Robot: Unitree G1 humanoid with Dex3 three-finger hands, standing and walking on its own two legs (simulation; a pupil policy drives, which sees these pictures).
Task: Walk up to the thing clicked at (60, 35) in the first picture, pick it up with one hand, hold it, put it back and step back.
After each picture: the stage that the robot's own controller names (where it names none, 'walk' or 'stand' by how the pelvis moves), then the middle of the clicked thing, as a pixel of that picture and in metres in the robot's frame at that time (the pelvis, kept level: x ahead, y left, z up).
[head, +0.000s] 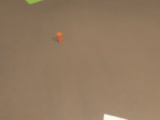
stand; (59, 37) +1.54 +0.25 -0.72
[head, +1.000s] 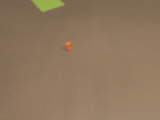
walk; (68, 47) +1.43 +0.25 -0.72
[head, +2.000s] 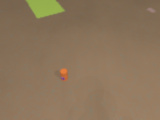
walk; (64, 74) +0.93 +0.20 -0.71
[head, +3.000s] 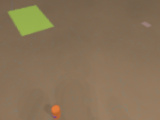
walk; (56, 112) +0.58 +0.16 -0.70
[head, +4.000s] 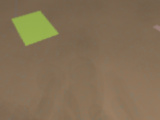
stand; out of the picture +0.40 +0.16 -0.71
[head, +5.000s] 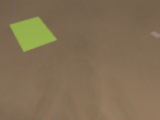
stand; out of the picture +0.37 +0.17 -0.72
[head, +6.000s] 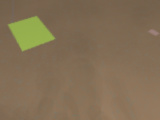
stand; out of the picture +0.38 +0.18 -0.73
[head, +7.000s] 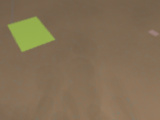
stand; out of the picture +0.37 +0.18 -0.73
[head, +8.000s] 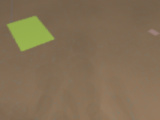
stand; out of the picture +0.36 +0.18 -0.73
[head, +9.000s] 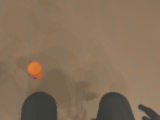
go down; (35, 71) +0.44 +0.20 -0.39
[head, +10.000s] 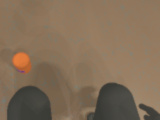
go down; (22, 63) +0.45 +0.22 -0.31
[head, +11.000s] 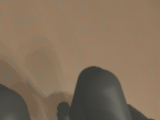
close in; out of the picture +0.43 +0.26 -0.22
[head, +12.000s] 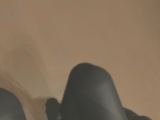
close; out of the picture +0.43 +0.27 -0.22
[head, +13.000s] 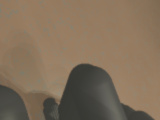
lift; out of the picture +0.40 +0.24 -0.23
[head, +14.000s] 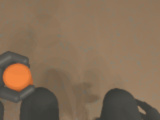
lift; (20, 80) +0.33 +0.22 -0.06
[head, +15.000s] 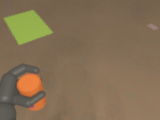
hold; (33, 92) +0.33 +0.16 +0.05
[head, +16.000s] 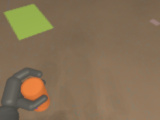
hold; (36, 95) +0.32 +0.16 +0.01
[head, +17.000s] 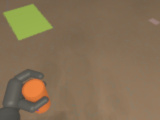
crouch; (37, 97) +0.32 +0.16 +0.01
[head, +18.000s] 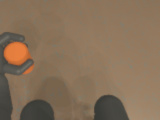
crouch; (20, 59) +0.43 +0.19 -0.08
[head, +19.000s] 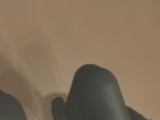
lower; out of the picture +0.42 +0.27 -0.22
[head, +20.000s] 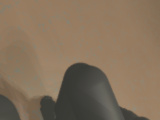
lower; out of the picture +0.43 +0.29 -0.23
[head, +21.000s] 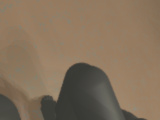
lower; out of the picture +0.44 +0.29 -0.23
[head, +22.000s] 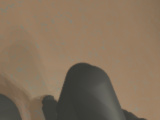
lower; out of the picture +0.44 +0.29 -0.23
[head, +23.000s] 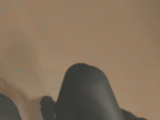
loosen; out of the picture +0.44 +0.28 -0.24
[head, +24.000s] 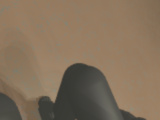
withdraw; out of the picture +0.43 +0.27 -0.24
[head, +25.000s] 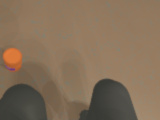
stand; (13, 60) +0.45 +0.22 -0.28
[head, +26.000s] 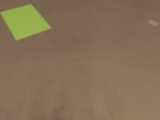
stand; out of the picture +0.39 +0.14 -0.65
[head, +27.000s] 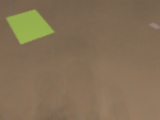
stand; out of the picture +0.41 +0.16 -0.67
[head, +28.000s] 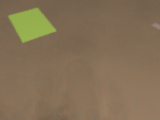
stand; out of the picture +0.40 +0.15 -0.67
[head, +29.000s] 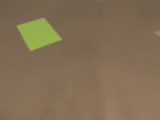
walk; out of the picture +0.43 +0.15 -0.72
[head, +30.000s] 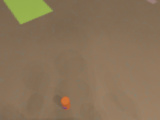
walk; (65, 103) +0.53 +0.15 -0.71
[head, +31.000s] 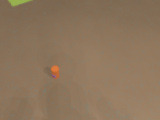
walk; (55, 72) +0.80 +0.18 -0.71
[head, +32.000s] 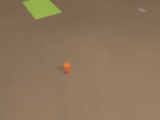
stand; (66, 68) +1.06 +0.16 -0.70
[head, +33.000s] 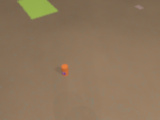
stand; (65, 70) +1.02 +0.17 -0.72
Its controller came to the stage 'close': yes
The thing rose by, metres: 0.71
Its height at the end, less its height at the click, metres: +0.00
